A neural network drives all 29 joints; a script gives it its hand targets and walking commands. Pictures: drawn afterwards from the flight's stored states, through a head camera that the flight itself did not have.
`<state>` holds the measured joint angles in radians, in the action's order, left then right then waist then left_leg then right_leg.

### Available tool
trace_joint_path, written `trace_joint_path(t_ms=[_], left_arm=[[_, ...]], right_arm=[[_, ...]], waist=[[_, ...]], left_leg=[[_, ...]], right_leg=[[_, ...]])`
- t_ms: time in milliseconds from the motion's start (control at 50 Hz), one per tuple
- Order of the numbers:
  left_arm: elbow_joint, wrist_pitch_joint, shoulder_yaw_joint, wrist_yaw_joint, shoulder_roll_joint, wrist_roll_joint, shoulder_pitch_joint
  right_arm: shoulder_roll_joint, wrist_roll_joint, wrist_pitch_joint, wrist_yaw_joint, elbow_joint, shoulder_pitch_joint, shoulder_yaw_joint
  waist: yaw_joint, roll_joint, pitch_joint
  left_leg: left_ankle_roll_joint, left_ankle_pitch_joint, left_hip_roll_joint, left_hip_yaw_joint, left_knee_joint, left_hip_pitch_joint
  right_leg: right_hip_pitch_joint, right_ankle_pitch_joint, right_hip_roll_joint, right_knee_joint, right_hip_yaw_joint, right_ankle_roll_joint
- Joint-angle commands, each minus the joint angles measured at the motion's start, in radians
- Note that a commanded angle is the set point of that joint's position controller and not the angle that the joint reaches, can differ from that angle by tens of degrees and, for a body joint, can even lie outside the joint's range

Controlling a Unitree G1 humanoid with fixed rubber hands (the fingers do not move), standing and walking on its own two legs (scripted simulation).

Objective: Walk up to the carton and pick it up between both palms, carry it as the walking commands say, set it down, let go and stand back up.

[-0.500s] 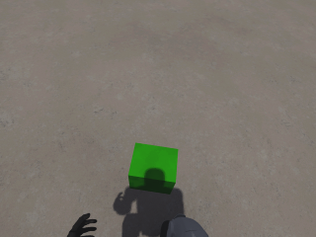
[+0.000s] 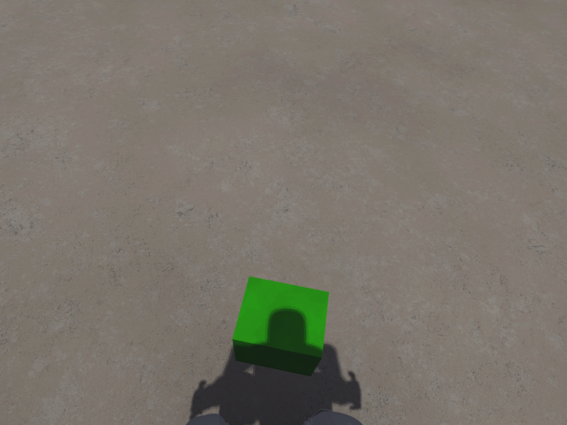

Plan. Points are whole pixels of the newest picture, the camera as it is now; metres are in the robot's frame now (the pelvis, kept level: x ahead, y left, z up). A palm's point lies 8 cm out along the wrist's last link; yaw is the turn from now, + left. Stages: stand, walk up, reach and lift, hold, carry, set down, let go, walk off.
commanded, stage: walk up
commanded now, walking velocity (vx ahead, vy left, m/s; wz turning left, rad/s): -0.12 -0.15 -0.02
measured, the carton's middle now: (280, 327) +0.46 -0.02 -0.64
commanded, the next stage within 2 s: none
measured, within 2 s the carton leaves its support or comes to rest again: neither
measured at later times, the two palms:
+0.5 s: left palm out of the picture +0.02 +0.15 -0.10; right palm out of the picture -0.05 -0.32 -0.13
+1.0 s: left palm out of the picture -0.05 +0.25 -0.13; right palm out of the picture +0.03 -0.21 -0.10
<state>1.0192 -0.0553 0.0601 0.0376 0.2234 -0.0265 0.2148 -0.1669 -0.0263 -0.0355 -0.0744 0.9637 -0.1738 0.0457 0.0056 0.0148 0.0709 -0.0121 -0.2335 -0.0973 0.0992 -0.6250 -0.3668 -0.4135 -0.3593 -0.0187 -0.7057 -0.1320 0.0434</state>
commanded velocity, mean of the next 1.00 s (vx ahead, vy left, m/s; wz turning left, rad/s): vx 0.02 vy -0.01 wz -0.03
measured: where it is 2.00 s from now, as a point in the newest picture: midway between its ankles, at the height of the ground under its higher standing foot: outside the picture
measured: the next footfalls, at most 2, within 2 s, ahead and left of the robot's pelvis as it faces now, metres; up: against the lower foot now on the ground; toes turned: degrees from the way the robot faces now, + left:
right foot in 0.32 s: -0.03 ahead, -0.19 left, +0.00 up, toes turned -4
left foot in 0.80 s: +0.00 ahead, +0.09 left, +0.00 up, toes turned +1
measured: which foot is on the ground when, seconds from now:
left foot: down 0.00-0.32, up 0.34-0.78, down 0.80-1.00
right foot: up 0.00-0.30, down 0.32-0.80, up 0.82-1.00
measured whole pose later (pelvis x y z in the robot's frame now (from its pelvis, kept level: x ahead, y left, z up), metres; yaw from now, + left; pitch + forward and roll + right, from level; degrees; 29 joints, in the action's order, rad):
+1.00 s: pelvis -0.02 +0.01 +0.02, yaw -2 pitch -1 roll -1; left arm 1.16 -0.04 0.04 0.04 0.20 -0.01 0.29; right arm -0.13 -0.02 0.04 -0.05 1.03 -0.20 0.00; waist -0.03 0.04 0.06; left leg 0.05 -0.27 0.00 0.07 -0.41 -0.12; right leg -0.26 -0.43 0.04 -0.73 -0.03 -0.02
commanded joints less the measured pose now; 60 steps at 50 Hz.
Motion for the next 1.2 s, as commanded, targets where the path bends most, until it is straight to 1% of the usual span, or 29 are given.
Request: trace_joint_path(t_ms=[0,40,100,180,240,260,280,300,320,340,360,420,460,520,600,640,680,700,740,760,780,800,820,880,940,1040,1120,1140,1180], left_arm=[[-0.086,-0.029,0.022,-0.011,0.044,-0.009,0.037],[-0.09,-0.03,0.054,-0.037,0.113,-0.014,-0.006],[-0.061,-0.018,0.042,-0.06,0.064,-0.013,0.056],[-0.091,-0.027,0.019,-0.061,0.031,0.011,-0.022],[-0.068,0.0,0.005,-0.042,0.013,0.022,0.045],[-0.036,0.018,0.001,-0.029,0.002,0.022,0.109],[-0.014,0.038,0.005,-0.022,0.045,0.013,0.148],[-0.018,0.054,0.024,-0.023,0.135,0.006,0.178],[-0.054,0.057,0.042,-0.023,0.237,0.002,0.11],[-0.052,0.059,0.022,-0.026,0.171,-0.013,0.059],[-0.06,0.068,-0.008,-0.025,0.106,-0.003,-0.015],[-0.05,0.092,-0.037,-0.01,0.062,0.011,-0.051],[-0.028,0.101,-0.043,-0.006,0.056,0.009,-0.002],[-0.005,0.097,-0.033,0.004,0.102,0.003,0.042],[0.018,0.079,0.006,0.041,0.155,0.0,0.171],[0.028,0.076,0.019,0.049,0.155,-0.01,0.174],[0.069,0.066,0.035,0.037,0.172,-0.019,0.216],[0.067,0.06,0.031,0.028,0.158,-0.018,0.162],[0.066,0.057,0.017,0.005,0.108,-0.004,0.044],[0.086,0.063,0.012,-0.003,0.075,0.007,0.046],[0.09,0.073,0.007,-0.007,0.042,-0.002,0.081],[0.08,0.072,-0.015,-0.004,-0.035,-0.007,0.132],[0.09,0.048,-0.005,0.005,0.011,0.023,0.143],[0.121,0.027,-0.007,-0.003,0.019,0.017,0.137],[0.14,0.013,-0.022,-0.004,0.001,0.013,0.164],[0.14,0.007,-0.035,0.011,-0.008,0.02,0.112],[0.157,0.038,-0.042,0.009,0.029,0.006,0.121],[0.161,0.044,-0.043,0.004,0.017,0.009,0.093],[0.152,0.055,-0.028,0.003,0.01,0.011,0.12]], right_arm=[[-0.292,-0.009,-0.008,-0.013,-0.005,-0.218,0.061],[-0.252,-0.009,-0.011,-0.01,-0.036,-0.065,0.062],[-0.178,0.005,0.009,0.014,-0.037,0.011,0.048],[-0.257,-0.017,0.006,0.013,0.037,-0.156,0.073],[-0.261,-0.015,-0.001,0.035,0.025,-0.105,0.069],[-0.24,-0.002,-0.001,0.043,0.03,-0.081,0.059],[-0.195,0.01,-0.001,0.049,0.05,-0.122,0.044],[-0.106,0.003,0.001,0.056,0.037,-0.173,0.017],[-0.079,0.008,-0.003,0.051,0.009,-0.139,0.014],[-0.131,0.016,-0.016,0.052,0.012,-0.069,0.024],[-0.13,0.024,-0.019,0.064,0.029,-0.09,0.023],[-0.114,0.006,-0.003,0.072,0.074,-0.169,0.019],[-0.108,0.012,0.008,0.058,0.08,-0.155,0.013],[-0.108,0.021,0.014,0.036,0.072,-0.13,0.013],[-0.117,0.02,0.002,0.041,0.035,-0.073,0.041],[-0.102,0.017,-0.001,0.046,0.014,-0.026,0.042],[-0.096,-0.004,0.002,0.076,0.001,0.004,0.039],[-0.074,-0.005,0.007,0.091,-0.009,0.006,0.032],[-0.021,0.007,0.032,0.093,0.011,-0.068,0.012],[-0.031,0.002,0.05,0.083,0.044,-0.168,0.014],[-0.112,-0.006,0.067,0.07,0.059,-0.236,0.024],[-0.191,-0.005,0.082,0.054,0.03,-0.201,0.017],[-0.158,0.008,0.08,0.051,0.048,-0.181,-0.005],[-0.113,0.008,0.084,0.049,0.021,-0.051,-0.029],[-0.098,0.01,0.08,0.041,0.049,-0.085,-0.038],[-0.075,0.004,0.069,0.035,0.08,-0.09,-0.038],[-0.068,0.03,0.061,0.04,0.099,-0.107,-0.035],[-0.042,0.033,0.057,0.038,0.112,-0.123,-0.037],[-0.082,0.008,0.059,0.036,0.115,-0.123,-0.023]], waist=[[0.071,-0.276,-0.109],[0.009,-0.142,-0.025],[-0.032,-0.216,-0.079],[0.051,-0.269,-0.037],[0.021,-0.33,-0.053],[-0.023,-0.288,-0.064],[-0.036,-0.134,-0.058],[-0.02,0.118,-0.054],[-0.014,0.269,-0.018],[-0.029,0.219,0.041],[0.011,0.192,0.067],[0.05,0.185,0.009],[0.025,0.152,-0.04],[-0.008,0.151,-0.037],[-0.079,0.155,-0.069],[-0.088,0.126,-0.068],[-0.096,0.093,-0.065],[-0.071,0.159,-0.003],[0.011,0.201,0.026],[0.068,0.139,-0.021],[0.073,-0.056,-0.037],[0.026,-0.279,-0.042],[0.003,-0.236,-0.088],[-0.038,-0.16,-0.054],[-0.036,-0.155,-0.049],[-0.022,-0.166,-0.019],[0.0,-0.051,-0.006],[0.007,0.024,0.031],[-0.017,0.028,0.0]], left_leg=[[0.289,0.262,-0.505,-0.492,0.391,0.015],[0.194,-0.112,-0.378,-0.348,0.418,-0.035],[0.082,-0.092,-0.194,-0.145,0.399,0.026],[0.121,-0.066,-0.239,-0.165,0.379,0.154],[0.118,-0.038,-0.211,-0.137,0.35,0.106],[0.102,-0.059,-0.171,-0.099,0.298,0.053],[0.07,-0.112,-0.095,-0.032,0.195,-0.026],[0.014,-0.183,-0.032,-0.005,0.063,-0.099],[-0.014,-0.299,0.027,-0.018,0.015,-0.091],[0.003,-0.25,0.011,-0.115,-0.053,-0.024],[0.018,-0.171,0.03,-0.132,-0.09,-0.02],[0.015,-0.109,0.044,-0.105,-0.088,0.027],[-0.002,-0.145,0.057,-0.088,-0.025,0.059],[-0.02,-0.06,0.06,-0.088,0.134,0.086],[-0.024,-0.251,0.072,-0.08,-0.081,-0.094],[-0.033,-0.283,0.061,-0.096,-0.158,-0.13],[-0.028,-0.298,0.023,-0.117,-0.134,-0.148],[-0.031,-0.274,0.034,-0.1,-0.039,-0.108],[-0.016,-0.104,0.105,-0.017,0.219,0.207],[-0.022,0.014,0.13,0.033,0.283,0.446],[-0.035,0.044,-0.019,-0.119,0.36,0.535],[0.007,0.687,-0.313,-0.387,0.373,0.435],[0.119,0.897,-0.299,-0.305,0.286,0.281],[0.118,0.836,-0.167,-0.191,0.274,0.303],[0.126,0.842,-0.149,-0.154,0.268,0.285],[0.148,0.531,-0.138,-0.192,0.298,0.235],[0.067,0.149,-0.044,-0.183,0.353,0.124],[0.062,0.121,-0.011,-0.154,0.372,0.157],[0.049,0.096,0.0,-0.125,0.328,0.217]], right_leg=[[-0.112,-0.278,-0.021,-0.56,0.245,-0.064],[-0.161,-0.072,-0.01,-0.672,0.258,-0.079],[-0.081,0.04,-0.009,-0.51,0.149,-0.125],[-0.023,-0.132,0.006,-0.15,0.077,-0.132],[0.166,-0.07,-0.002,0.153,0.044,-0.085],[0.296,0.077,-0.013,0.32,0.027,-0.07],[0.396,0.145,0.032,0.444,0.103,-0.074],[0.392,-0.005,0.236,0.552,0.331,-0.081],[0.185,0.02,0.401,0.578,0.495,-0.004],[0.078,-0.081,0.367,0.582,0.472,0.033],[0.079,-0.073,0.296,0.584,0.394,0.024],[0.205,0.31,0.211,0.489,0.239,0.029],[0.286,0.572,0.229,0.401,0.218,0.056],[0.342,0.706,0.301,0.346,0.285,0.074],[0.477,0.936,0.452,0.315,0.458,0.183],[0.468,0.858,0.463,0.342,0.455,0.203],[0.409,-0.048,0.426,0.477,0.49,0.162],[0.313,-0.234,0.384,0.526,0.467,0.118],[0.098,-0.148,0.241,0.485,0.276,0.045],[-0.021,-0.119,0.15,0.366,0.162,0.009],[-0.092,-0.054,0.098,0.191,0.094,-0.029],[-0.081,-0.162,0.063,0.075,0.1,-0.079],[0.121,-0.211,0.094,0.019,0.145,-0.066],[0.12,-0.108,0.083,-0.058,0.126,-0.058],[0.139,-0.061,0.073,-0.066,0.112,-0.06],[0.207,-0.005,0.061,0.147,0.1,-0.056],[0.38,0.346,0.157,0.348,0.168,-0.043],[0.311,0.337,0.152,0.346,0.17,-0.034],[0.322,0.282,0.145,0.356,0.17,-0.036]])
